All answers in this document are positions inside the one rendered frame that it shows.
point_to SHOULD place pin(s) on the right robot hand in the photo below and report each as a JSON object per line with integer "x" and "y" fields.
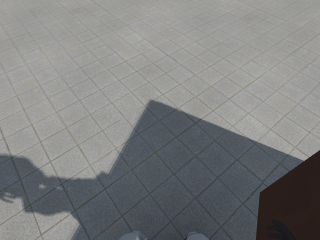
{"x": 280, "y": 227}

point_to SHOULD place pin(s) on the robot right shin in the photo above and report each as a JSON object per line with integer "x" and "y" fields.
{"x": 192, "y": 233}

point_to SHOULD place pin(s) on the pedestal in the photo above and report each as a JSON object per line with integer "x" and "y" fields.
{"x": 293, "y": 200}

